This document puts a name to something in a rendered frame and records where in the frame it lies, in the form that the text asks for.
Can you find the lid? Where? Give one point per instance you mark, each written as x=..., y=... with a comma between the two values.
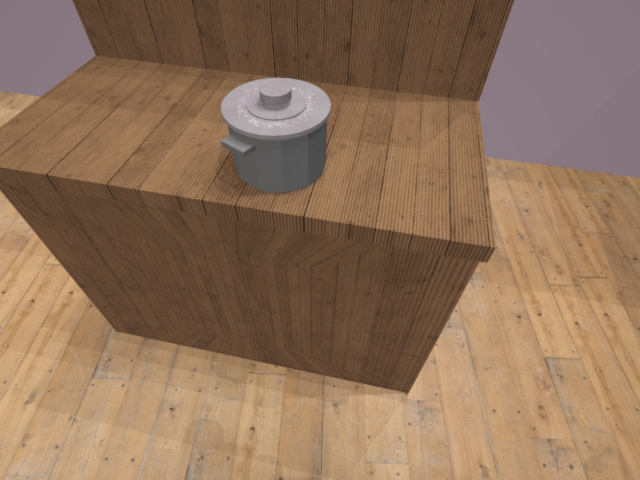
x=244, y=112

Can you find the pot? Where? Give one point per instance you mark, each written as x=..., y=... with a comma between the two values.
x=279, y=166

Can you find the table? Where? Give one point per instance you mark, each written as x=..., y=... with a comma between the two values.
x=120, y=171

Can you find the knob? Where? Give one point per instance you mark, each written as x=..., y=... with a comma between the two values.
x=275, y=93

